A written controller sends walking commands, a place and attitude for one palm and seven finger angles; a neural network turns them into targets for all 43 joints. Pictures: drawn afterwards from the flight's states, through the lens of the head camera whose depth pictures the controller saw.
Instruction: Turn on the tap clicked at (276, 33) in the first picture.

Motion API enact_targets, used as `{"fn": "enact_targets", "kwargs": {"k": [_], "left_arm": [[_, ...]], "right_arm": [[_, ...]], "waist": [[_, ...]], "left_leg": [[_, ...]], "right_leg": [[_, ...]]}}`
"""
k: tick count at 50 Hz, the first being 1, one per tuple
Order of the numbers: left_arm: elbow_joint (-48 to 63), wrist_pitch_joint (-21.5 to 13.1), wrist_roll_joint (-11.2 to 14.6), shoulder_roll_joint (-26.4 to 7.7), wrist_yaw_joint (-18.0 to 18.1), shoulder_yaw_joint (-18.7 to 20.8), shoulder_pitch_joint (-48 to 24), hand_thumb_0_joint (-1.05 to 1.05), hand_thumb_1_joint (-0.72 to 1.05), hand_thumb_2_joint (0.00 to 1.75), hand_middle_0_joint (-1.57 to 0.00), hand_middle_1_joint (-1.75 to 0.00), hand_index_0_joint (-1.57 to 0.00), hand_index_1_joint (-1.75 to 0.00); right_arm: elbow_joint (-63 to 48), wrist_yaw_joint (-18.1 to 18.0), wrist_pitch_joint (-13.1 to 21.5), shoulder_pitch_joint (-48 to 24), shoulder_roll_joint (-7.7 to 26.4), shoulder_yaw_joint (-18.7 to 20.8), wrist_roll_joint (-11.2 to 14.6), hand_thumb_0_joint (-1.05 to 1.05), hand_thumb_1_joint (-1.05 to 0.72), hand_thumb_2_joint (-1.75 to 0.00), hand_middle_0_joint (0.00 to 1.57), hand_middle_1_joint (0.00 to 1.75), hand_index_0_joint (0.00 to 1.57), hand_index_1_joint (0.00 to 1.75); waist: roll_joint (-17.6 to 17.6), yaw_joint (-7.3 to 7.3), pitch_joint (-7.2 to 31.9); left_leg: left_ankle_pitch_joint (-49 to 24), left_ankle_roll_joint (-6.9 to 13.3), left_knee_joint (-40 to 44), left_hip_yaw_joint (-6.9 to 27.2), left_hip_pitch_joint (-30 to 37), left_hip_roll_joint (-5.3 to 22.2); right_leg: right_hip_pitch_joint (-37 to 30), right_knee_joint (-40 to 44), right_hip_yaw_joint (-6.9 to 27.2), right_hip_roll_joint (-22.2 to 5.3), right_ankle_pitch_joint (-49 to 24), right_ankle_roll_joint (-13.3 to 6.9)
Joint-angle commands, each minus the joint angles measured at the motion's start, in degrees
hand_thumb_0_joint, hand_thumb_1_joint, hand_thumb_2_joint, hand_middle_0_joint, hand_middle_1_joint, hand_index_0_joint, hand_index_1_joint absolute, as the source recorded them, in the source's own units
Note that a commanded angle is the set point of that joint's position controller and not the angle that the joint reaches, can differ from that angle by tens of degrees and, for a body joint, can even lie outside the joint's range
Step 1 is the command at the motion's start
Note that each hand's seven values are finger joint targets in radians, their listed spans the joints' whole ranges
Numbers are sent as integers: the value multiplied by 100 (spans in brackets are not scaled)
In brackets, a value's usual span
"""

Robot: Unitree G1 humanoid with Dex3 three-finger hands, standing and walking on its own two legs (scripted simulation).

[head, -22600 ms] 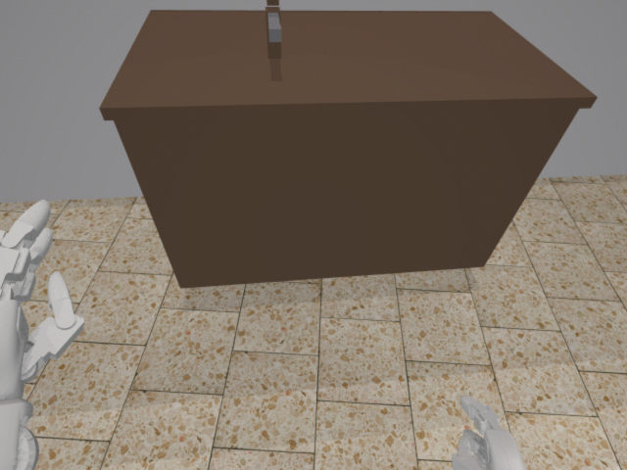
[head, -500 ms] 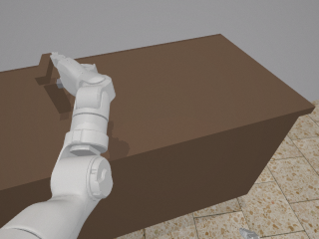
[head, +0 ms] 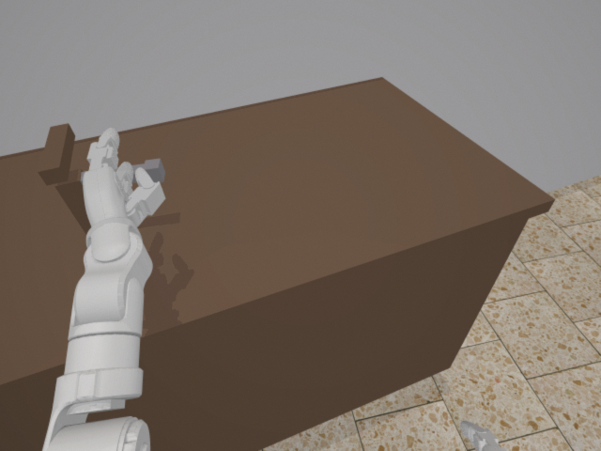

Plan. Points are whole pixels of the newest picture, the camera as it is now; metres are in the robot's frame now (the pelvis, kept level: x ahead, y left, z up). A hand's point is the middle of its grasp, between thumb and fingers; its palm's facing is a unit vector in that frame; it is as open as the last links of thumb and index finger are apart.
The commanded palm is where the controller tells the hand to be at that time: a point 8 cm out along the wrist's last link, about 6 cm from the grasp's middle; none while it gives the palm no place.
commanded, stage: draw the hand back beside the body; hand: left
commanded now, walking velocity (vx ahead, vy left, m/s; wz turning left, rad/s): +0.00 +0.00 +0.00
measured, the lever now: (154, 171) +0.50 +0.26 +0.14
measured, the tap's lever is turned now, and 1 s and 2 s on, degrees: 79 79 79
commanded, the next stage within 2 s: step back with the hand held close in 1.20 s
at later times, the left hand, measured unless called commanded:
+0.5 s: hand (87, 272) +0.26 +0.24 +0.19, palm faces +0.33 -0.92 -0.23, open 7.6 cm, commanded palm +0.21 +0.28 +0.19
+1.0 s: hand (16, 368) +0.16 +0.28 +0.16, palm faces +0.44 -0.82 -0.35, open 7.4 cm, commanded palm +0.12 +0.31 +0.17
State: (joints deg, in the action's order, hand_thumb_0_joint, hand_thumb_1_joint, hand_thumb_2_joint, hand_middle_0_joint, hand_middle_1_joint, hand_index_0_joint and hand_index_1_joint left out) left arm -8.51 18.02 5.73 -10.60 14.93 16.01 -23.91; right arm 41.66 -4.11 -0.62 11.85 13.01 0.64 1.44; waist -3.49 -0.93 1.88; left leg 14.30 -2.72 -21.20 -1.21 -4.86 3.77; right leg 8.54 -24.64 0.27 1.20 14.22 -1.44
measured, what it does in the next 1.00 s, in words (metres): stands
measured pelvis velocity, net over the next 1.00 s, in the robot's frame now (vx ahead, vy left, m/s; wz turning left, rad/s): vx -0.03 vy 0.02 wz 0.03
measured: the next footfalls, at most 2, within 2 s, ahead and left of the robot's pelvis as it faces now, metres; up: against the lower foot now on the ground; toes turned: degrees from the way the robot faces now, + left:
none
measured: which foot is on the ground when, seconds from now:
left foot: down 0.00-1.00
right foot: down 0.00-1.00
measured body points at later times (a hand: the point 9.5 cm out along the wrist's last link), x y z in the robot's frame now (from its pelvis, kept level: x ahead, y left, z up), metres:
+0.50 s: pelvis -0.03 +0.02 +0.01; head -0.04 +0.00 +0.45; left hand +0.23 +0.28 +0.20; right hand +0.17 -0.18 -0.08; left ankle -0.03 +0.16 -0.74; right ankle -0.01 -0.10 -0.74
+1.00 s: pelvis -0.03 +0.02 +0.00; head -0.05 +0.00 +0.45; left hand +0.14 +0.32 +0.18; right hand +0.17 -0.19 -0.08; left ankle -0.03 +0.16 -0.74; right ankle -0.01 -0.10 -0.74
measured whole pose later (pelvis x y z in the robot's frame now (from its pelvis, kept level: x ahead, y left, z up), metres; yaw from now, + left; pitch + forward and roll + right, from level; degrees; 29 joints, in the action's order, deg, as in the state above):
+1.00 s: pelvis -0.03 +0.02 +0.00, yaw +2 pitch -7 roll +0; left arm 20.3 -5.6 3.2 -18.0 5.6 15.9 23.0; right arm 38.0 -2.8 7.9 9.9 12.2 0.1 -0.9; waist -3.5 3.9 -3.5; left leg 11.4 -1.5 -19.0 0.1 -0.9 2.1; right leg 1.7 -17.8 -1.0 -0.4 9.4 0.3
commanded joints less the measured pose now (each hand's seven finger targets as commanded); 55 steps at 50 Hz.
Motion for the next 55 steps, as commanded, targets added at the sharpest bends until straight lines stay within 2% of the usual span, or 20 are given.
{"fn": "enact_targets", "kwargs": {"k": [1,2,3,5,8,11,13,16,18,21,24,25,29,36,39,41,44,46,53,55], "left_arm": [[2866,-1818,-137,-1998,-592,61,-1975,0,90,90,-16,-19,-16,-19],[2610,-1942,-118,-1897,-629,-14,-1640,0,90,90,-17,-20,-17,-20],[2504,-2046,-121,-1772,-669,-161,-1539,0,90,90,-17,-20,-17,-20],[2401,-2209,-161,-1516,-753,-472,-1500,0,90,90,-17,-21,-17,-21],[1829,-2316,-170,-1391,-813,-584,-1047,0,90,90,-17,-22,-17,-22],[1865,-2434,-178,-1358,-867,-605,-753,0,90,90,-18,-22,-18,-22],[1881,-2482,-156,-1570,-869,-346,-451,0,90,90,-18,-23,-18,-23],[2281,-2558,-151,-1745,-893,-64,4,0,90,90,-18,-24,-18,-24],[2426,-2572,-131,-1774,-917,36,322,0,90,90,-18,-25,-18,-25],[2881,-2608,-151,-1862,-927,182,666,0,90,90,-19,-26,-19,-26],[3142,-2622,-161,-1760,-935,141,1110,0,90,90,-19,-26,-19,-26],[3219,-2620,-185,-1762,-944,151,1253,0,90,90,-19,-27,-19,-27],[3340,-2645,-188,-1665,-919,113,1763,0,90,90,-19,-28,-19,-28],[3767,-2724,-237,-1690,-880,279,2684,0,90,90,-20,-30,-20,-30],[3853,-2732,-231,-1765,-854,435,3158,0,90,90,-20,-30,-20,-30],[4071,-2764,-249,-1756,-852,471,3354,0,90,90,-20,-30,-20,-30],[4123,-2745,-240,-1754,-850,550,3831,0,90,90,-20,-30,-20,-30],[4271,-2750,-258,-1760,-849,604,4032,0,90,90,-20,-30,-20,-30],[4058,-2713,-297,-1660,-786,413,3545,0,90,90,-20,-30,-20,-30],[4101,-2728,-290,-1784,-780,516,3510,0,90,90,-20,-30,-20,-30]], "right_arm": [[-1193,56,649,-968,449,102,-9,0,-90,-90,20,30,20,30],[-1199,59,725,-951,487,121,-20,0,-90,-90,20,30,20,30],[-1180,47,774,-938,497,139,-13,0,-90,-90,20,30,20,30],[-1139,35,850,-879,496,139,8,0,-90,-90,20,30,20,30],[-1061,16,828,-853,527,96,20,0,-90,-90,20,30,20,30],[-1086,13,780,-921,494,47,13,0,-90,-90,20,30,20,30],[-1132,7,735,-980,515,28,-12,0,-90,-90,20,30,20,30],[-1241,13,691,-1066,455,-12,-52,0,-90,-90,20,30,20,30],[-1290,22,675,-1093,443,-16,-74,0,-90,-90,20,30,20,30],[-1344,42,695,-1103,409,-24,-111,0,-90,-90,20,30,20,30],[-1380,65,736,-1090,415,-8,-126,0,-90,-90,20,30,20,30],[-1364,70,754,-1125,426,-10,-118,0,-90,-90,20,30,20,30],[-1337,77,838,-1049,456,18,-153,0,-90,-90,20,30,20,30],[-1283,84,975,-1056,471,72,-170,0,-90,-90,20,30,20,30],[-1277,85,1026,-1020,485,103,-192,0,-90,-90,20,30,20,30],[-1293,85,1060,-1027,468,104,-190,0,-90,-90,20,30,20,30],[-1300,83,1097,-1004,472,134,-196,0,-90,-90,20,30,20,30],[-1323,86,1136,-1007,456,127,-200,0,-90,-90,20,30,20,30],[-1222,10,1277,-999,481,101,-211,0,-90,-90,20,30,20,30],[-1204,10,1300,-1041,482,95,-201,0,-90,-90,20,30,20,30]], "waist": [[-410,264,1330],[130,236,1160],[290,196,1125],[39,115,874],[439,108,491],[55,155,434],[503,240,519],[71,354,712],[335,382,637],[-89,409,637],[18,411,559],[-339,420,449],[147,397,339],[-101,433,213],[157,458,173],[-121,466,175],[48,477,70],[-205,488,22],[104,407,-177],[-87,423,-149]], "left_leg": [[-2019,396,4,-334,403,-410],[-1895,404,20,-308,363,-388],[-1800,433,44,-341,439,-396],[-1555,440,83,-350,573,-429],[-1015,445,240,-273,406,-452],[-785,415,371,-217,465,-465],[-784,410,458,-158,377,-457],[-1049,367,529,-137,418,-448],[-1184,353,538,-130,366,-430],[-1319,313,558,-115,427,-417],[-1353,297,556,-108,406,-400],[-1331,273,588,-94,421,-398],[-1272,300,599,-70,380,-377],[-1195,275,604,-47,348,-372],[-1202,295,562,-61,292,-369],[-1216,267,569,-40,286,-368],[-1208,285,517,-85,246,-362],[-1182,275,512,-75,220,-366],[-849,306,525,-50,242,-381],[-806,311,528,-49,277,-403]], "right_leg": [[-754,262,-131,-107,-2419,66],[-649,321,-179,-58,-2266,87],[-579,391,-162,-25,-2184,107],[-332,542,-155,-8,-1865,100],[-207,709,-192,24,-1214,95],[-213,787,-182,-4,-886,52],[-417,808,-229,22,-865,43],[-706,775,-229,1,-1110,7],[-784,796,-247,33,-1257,12],[-831,815,-228,22,-1331,-4],[-832,847,-244,43,-1309,-8],[-765,865,-237,46,-1208,-22],[-751,911,-261,50,-1151,2],[-750,933,-253,28,-1014,2],[-769,950,-261,25,-1038,16],[-790,912,-255,12,-1011,5],[-752,937,-251,6,-1034,29],[-738,924,-241,-2,-981,17],[-536,992,-270,6,-663,50],[-547,1004,-236,-5,-643,39]]}}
